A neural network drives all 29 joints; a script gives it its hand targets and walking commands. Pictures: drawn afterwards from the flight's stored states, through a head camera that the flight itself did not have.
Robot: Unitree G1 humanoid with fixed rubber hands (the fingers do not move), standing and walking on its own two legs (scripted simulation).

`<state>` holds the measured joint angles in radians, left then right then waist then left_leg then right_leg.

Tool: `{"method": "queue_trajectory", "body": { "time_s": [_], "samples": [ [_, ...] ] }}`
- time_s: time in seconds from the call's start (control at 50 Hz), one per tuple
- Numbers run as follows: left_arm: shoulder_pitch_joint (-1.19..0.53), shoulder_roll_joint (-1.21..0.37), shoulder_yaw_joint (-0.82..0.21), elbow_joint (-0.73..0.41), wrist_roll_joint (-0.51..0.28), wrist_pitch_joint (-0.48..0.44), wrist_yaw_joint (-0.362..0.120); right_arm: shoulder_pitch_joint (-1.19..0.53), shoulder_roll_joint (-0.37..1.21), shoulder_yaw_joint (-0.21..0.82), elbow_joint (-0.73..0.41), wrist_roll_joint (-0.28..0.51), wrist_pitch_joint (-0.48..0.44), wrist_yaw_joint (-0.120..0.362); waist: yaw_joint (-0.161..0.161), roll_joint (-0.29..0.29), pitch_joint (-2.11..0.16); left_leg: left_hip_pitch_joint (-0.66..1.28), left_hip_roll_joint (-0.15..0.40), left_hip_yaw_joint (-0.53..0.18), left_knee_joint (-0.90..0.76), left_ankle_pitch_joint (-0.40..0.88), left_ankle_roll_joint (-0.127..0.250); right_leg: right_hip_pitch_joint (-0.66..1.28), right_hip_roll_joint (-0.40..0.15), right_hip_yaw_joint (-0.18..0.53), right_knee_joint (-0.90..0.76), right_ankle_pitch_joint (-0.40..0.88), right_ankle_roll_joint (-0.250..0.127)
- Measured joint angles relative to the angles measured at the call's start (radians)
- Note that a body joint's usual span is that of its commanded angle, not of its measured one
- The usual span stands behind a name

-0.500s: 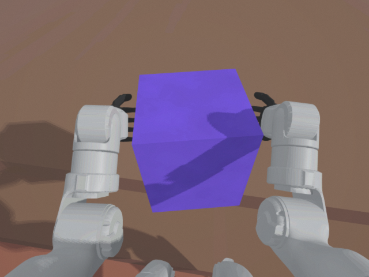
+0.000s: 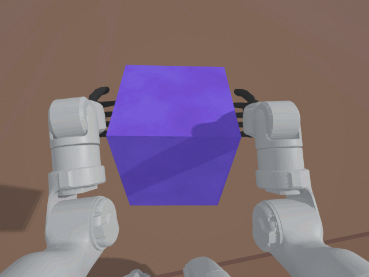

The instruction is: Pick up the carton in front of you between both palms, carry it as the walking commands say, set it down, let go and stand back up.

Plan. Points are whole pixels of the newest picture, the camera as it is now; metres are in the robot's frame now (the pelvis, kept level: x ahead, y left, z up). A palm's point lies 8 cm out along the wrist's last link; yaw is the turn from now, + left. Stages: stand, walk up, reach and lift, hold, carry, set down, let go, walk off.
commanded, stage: carry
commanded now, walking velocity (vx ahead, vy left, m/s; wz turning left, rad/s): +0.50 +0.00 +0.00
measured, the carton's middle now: (174, 139) +0.39 -0.05 +0.07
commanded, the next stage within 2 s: none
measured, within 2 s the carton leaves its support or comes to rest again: neither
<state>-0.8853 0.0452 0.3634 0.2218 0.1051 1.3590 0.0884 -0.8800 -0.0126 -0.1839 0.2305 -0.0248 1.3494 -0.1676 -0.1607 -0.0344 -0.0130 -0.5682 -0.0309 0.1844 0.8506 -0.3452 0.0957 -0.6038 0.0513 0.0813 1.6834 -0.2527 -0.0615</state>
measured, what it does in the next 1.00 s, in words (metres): climbs: right foot 0.13 m higher, then left foot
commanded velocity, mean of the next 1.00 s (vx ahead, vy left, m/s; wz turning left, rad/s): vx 0.50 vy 0.00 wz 0.00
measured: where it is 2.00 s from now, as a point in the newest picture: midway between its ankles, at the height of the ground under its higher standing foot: (167, 106)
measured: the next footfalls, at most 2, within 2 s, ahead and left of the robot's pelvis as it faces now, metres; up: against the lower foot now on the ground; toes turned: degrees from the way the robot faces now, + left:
right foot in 0.34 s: +0.45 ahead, -0.20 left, +0.13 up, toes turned -6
left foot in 0.92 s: +0.72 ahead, -0.01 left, +0.13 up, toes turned +6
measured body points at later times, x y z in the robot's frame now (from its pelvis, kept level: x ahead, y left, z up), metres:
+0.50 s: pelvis +0.30 -0.11 +0.12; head +0.33 -0.11 +0.57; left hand +0.66 +0.08 +0.25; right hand +0.71 -0.22 +0.26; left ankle +0.20 +0.01 -0.43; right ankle +0.41 -0.19 -0.56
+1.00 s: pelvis +0.60 -0.08 +0.17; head +0.59 -0.08 +0.62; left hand +0.99 +0.06 +0.33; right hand +0.98 -0.24 +0.33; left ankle +0.68 -0.01 -0.56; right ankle +0.46 -0.19 -0.48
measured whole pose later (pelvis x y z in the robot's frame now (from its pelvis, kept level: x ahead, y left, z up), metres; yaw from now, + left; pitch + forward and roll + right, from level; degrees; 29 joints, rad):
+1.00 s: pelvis +0.60 -0.08 +0.17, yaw -1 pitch +4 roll +0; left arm -0.87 0.05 0.28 0.33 0.07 1.34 0.11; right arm -0.90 -0.02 -0.25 0.37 -0.10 1.32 -0.11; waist -0.02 -0.01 -0.12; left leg -0.47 0.01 0.16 0.57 -0.17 0.09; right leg -0.35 -0.01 -0.03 1.11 -0.46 -0.01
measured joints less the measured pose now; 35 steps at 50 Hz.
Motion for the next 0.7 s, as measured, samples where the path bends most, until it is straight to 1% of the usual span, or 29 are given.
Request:
{"method": "queue_trajectory", "body": {
  "time_s": [0.02,0.04,0.1,0.12,0.16,0.18,0.2,0.22,0.24,0.26,0.28,0.3,0.32,0.34,0.36,0.38,0.4,0.42,0.44,0.46,0.48,0.5,0.52,0.56,0.6,0.66,0.7],
  "samples": [
    [0.004,-0.010,-0.003,-0.019,0.008,0.005,0.006,0.004,-0.004,0.004,-0.014,0.013,0.005,-0.012,-0.003,0.004,0.010,0.047,0.002,-0.007,-0.053,0.012,-0.010,-0.065,0.004,-0.013,0.052,-0.004,-0.014],
    [0.002,-0.018,-0.002,-0.040,0.016,0.010,0.007,0.000,-0.009,0.001,-0.025,0.020,0.007,-0.013,-0.004,0.010,0.020,0.091,0.007,-0.014,-0.102,0.021,-0.018,-0.123,-0.001,-0.028,0.068,-0.011,-0.025],
    [-0.025,-0.016,-0.006,-0.088,0.021,0.021,0.009,-0.038,-0.019,-0.013,-0.047,0.030,0.005,-0.014,0.007,0.021,0.029,0.200,0.027,-0.033,-0.218,0.032,-0.031,-0.271,-0.044,-0.075,0.015,-0.060,-0.042],
    [-0.037,-0.008,-0.006,-0.097,0.018,0.025,0.009,-0.055,-0.016,-0.019,-0.048,0.027,0.003,-0.014,0.010,0.018,0.020,0.227,0.032,-0.038,-0.247,0.030,-0.036,-0.327,-0.059,-0.085,0.044,-0.106,-0.048],
    [-0.058,0.008,-0.006,-0.096,0.010,0.033,0.010,-0.083,-0.009,-0.033,-0.039,0.017,0.002,-0.014,0.014,0.011,-0.005,0.284,0.044,-0.054,-0.299,0.020,-0.049,-0.446,-0.082,-0.087,0.166,-0.218,-0.056],
    [-0.069,0.013,-0.008,-0.086,0.009,0.035,0.010,-0.092,-0.009,-0.040,-0.034,0.012,0.005,-0.012,0.018,0.009,-0.017,0.318,0.053,-0.066,-0.327,0.014,-0.059,-0.499,-0.095,-0.085,0.206,-0.258,-0.057],
    [-0.079,0.016,-0.012,-0.072,0.009,0.038,0.010,-0.097,-0.010,-0.046,-0.027,0.008,0.010,-0.010,0.024,0.007,-0.027,0.356,0.065,-0.077,-0.361,0.010,-0.071,-0.546,-0.110,-0.086,0.209,-0.274,-0.055],
    [-0.088,0.017,-0.019,-0.055,0.010,0.041,0.012,-0.101,-0.013,-0.054,-0.020,0.004,0.016,-0.005,0.035,0.007,-0.037,0.397,0.079,-0.087,-0.402,0.009,-0.081,-0.578,-0.128,-0.095,0.163,-0.260,-0.050],
    [-0.094,0.017,-0.027,-0.037,0.010,0.043,0.015,-0.102,-0.016,-0.064,-0.010,0.000,0.023,0.000,0.049,0.010,-0.046,0.445,0.096,-0.094,-0.456,0.016,-0.089,-0.588,-0.146,-0.115,0.063,-0.238,-0.050],
    [-0.097,0.017,-0.036,-0.018,0.008,0.046,0.018,-0.104,-0.018,-0.073,0.002,-0.006,0.031,0.005,0.066,0.019,-0.059,0.493,0.117,-0.097,-0.519,0.028,-0.093,-0.572,-0.159,-0.145,-0.077,-0.212,-0.050],
    [-0.102,0.018,-0.046,0.004,0.004,0.049,0.022,-0.108,-0.021,-0.085,0.015,-0.014,0.039,0.010,0.083,0.030,-0.073,0.534,0.141,-0.096,-0.575,0.045,-0.098,-0.537,-0.164,-0.177,-0.220,-0.176,-0.053],
    [-0.109,0.019,-0.057,0.031,-0.002,0.049,0.026,-0.111,-0.024,-0.096,0.030,-0.021,0.046,0.016,0.101,0.036,-0.086,0.563,0.164,-0.089,-0.607,0.062,-0.105,-0.487,-0.158,-0.204,-0.345,-0.144,-0.058],
    [-0.114,0.020,-0.069,0.059,-0.008,0.045,0.031,-0.111,-0.028,-0.107,0.044,-0.030,0.049,0.023,0.125,0.036,-0.096,0.578,0.184,-0.077,-0.601,0.076,-0.110,-0.420,-0.140,-0.224,-0.456,-0.122,-0.061],
    [-0.117,0.018,-0.082,0.087,-0.016,0.037,0.037,-0.108,-0.033,-0.118,0.057,-0.039,0.050,0.032,0.158,0.030,-0.098,0.573,0.202,-0.063,-0.540,0.086,-0.113,-0.337,-0.112,-0.236,-0.572,-0.078,-0.060],
    [-0.112,0.011,-0.094,0.106,-0.023,0.023,0.044,-0.106,-0.039,-0.129,0.073,-0.049,0.044,0.041,0.204,0.043,-0.083,0.539,0.234,-0.067,-0.408,0.100,-0.105,-0.292,-0.086,-0.250,-0.599,-0.025,-0.050],
    [-0.105,0.001,-0.104,0.117,-0.038,0.011,0.041,-0.100,-0.045,-0.146,0.087,-0.058,0.031,0.055,0.243,0.042,-0.065,0.452,0.221,-0.128,-0.177,0.103,-0.107,-0.268,-0.078,-0.253,-0.595,-0.019,-0.043],
    [-0.091,-0.009,-0.118,0.123,-0.044,-0.001,0.053,-0.093,-0.048,-0.158,0.099,-0.068,0.019,0.066,0.269,0.043,-0.047,0.345,0.173,-0.205,0.091,0.099,-0.099,-0.241,-0.076,-0.252,-0.602,-0.030,-0.039],
    [-0.070,-0.019,-0.129,0.122,-0.048,-0.010,0.060,-0.082,-0.048,-0.169,0.105,-0.078,0.013,0.073,0.288,0.051,-0.029,0.248,0.121,-0.258,0.332,0.102,-0.083,-0.205,-0.072,-0.253,-0.625,-0.041,-0.038],
    [-0.045,-0.025,-0.139,0.113,-0.056,-0.015,0.064,-0.068,-0.043,-0.175,0.101,-0.085,0.013,0.075,0.301,0.061,-0.013,0.165,0.078,-0.279,0.518,0.105,-0.063,-0.164,-0.065,-0.254,-0.660,-0.046,-0.037],
    [-0.022,-0.027,-0.148,0.098,-0.064,-0.016,0.066,-0.052,-0.036,-0.177,0.086,-0.091,0.015,0.075,0.306,0.070,0.003,0.091,0.049,-0.279,0.647,0.108,-0.041,-0.121,-0.059,-0.255,-0.701,-0.046,-0.035],
    [-0.005,-0.028,-0.153,0.080,-0.073,-0.016,0.070,-0.037,-0.029,-0.175,0.063,-0.094,0.019,0.075,0.304,0.075,0.018,0.023,0.031,-0.268,0.729,0.104,-0.022,-0.080,-0.054,-0.257,-0.746,-0.041,-0.032],
    [0.005,-0.027,-0.155,0.061,-0.080,-0.017,0.072,-0.023,-0.022,-0.172,0.035,-0.096,0.023,0.075,0.300,0.075,0.032,-0.040,0.023,-0.250,0.775,0.096,-0.007,-0.040,-0.050,-0.259,-0.790,-0.036,-0.031],
    [0.011,-0.027,-0.155,0.041,-0.085,-0.019,0.074,-0.011,-0.016,-0.168,0.005,-0.095,0.025,0.074,0.294,0.071,0.045,-0.094,0.020,-0.228,0.786,0.069,0.001,-0.003,-0.047,-0.259,-0.831,-0.033,-0.034],
    [0.015,-0.027,-0.148,-0.001,-0.090,-0.025,0.077,0.002,-0.008,-0.160,-0.051,-0.092,0.023,0.072,0.278,0.061,0.064,-0.178,0.027,-0.187,0.724,0.013,0.007,0.066,-0.045,-0.255,-0.910,-0.026,-0.039],
    [0.011,-0.031,-0.134,-0.039,-0.088,-0.030,0.078,0.004,-0.006,-0.151,-0.093,-0.085,0.017,0.069,0.261,0.055,0.065,-0.240,0.044,-0.161,0.625,0.012,0.006,0.122,-0.043,-0.251,-0.976,-0.024,-0.039],
    [-0.001,-0.039,-0.113,-0.080,-0.078,-0.033,0.077,0.000,-0.011,-0.136,-0.134,-0.072,0.010,0.066,0.235,0.056,0.042,-0.292,0.081,-0.148,0.461,0.072,-0.009,0.197,-0.036,-0.242,-1.052,-0.036,-0.035],
    [-0.010,-0.043,-0.103,-0.094,-0.068,-0.028,0.074,-0.006,-0.017,-0.128,-0.142,-0.063,0.011,0.064,0.222,0.059,0.018,-0.291,0.103,-0.148,0.322,0.130,-0.022,0.248,-0.033,-0.233,-1.097,-0.049,-0.027]
  ]
}}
